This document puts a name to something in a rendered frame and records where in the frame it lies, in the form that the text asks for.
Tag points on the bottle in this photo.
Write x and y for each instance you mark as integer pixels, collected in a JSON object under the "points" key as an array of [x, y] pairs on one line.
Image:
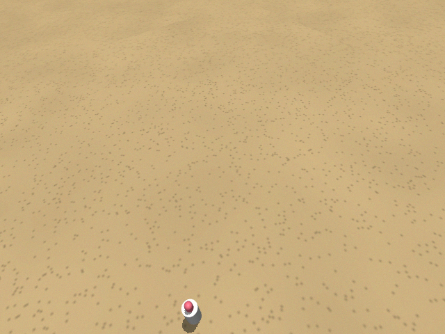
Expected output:
{"points": [[191, 311]]}

